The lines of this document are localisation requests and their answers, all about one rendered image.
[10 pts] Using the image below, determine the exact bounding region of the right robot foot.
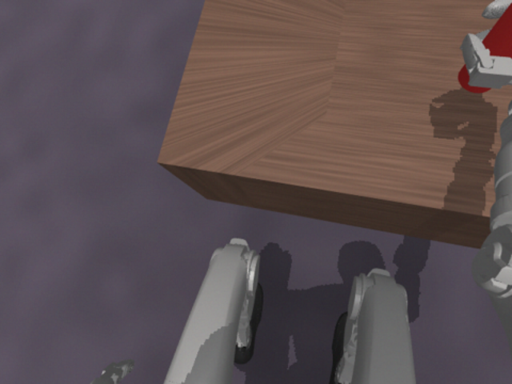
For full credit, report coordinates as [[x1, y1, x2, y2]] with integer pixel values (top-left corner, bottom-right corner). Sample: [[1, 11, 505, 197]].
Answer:
[[329, 312, 348, 384]]

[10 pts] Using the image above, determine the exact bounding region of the left robot hand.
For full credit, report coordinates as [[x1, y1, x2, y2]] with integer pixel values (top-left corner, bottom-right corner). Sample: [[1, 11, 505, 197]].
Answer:
[[91, 359, 134, 384]]

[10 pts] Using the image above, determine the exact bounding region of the can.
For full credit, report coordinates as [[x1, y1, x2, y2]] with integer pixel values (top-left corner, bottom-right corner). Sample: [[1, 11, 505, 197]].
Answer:
[[458, 3, 512, 93]]

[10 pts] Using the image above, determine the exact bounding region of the left robot foot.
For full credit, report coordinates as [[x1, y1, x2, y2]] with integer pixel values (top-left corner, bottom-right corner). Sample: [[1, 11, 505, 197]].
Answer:
[[234, 283, 263, 364]]

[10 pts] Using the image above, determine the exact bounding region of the right robot hand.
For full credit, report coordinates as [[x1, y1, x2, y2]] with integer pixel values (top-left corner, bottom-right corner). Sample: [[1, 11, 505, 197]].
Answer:
[[460, 0, 512, 89]]

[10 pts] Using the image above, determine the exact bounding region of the right robot arm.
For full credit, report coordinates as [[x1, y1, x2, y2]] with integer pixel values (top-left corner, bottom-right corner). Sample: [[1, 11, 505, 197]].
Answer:
[[471, 100, 512, 360]]

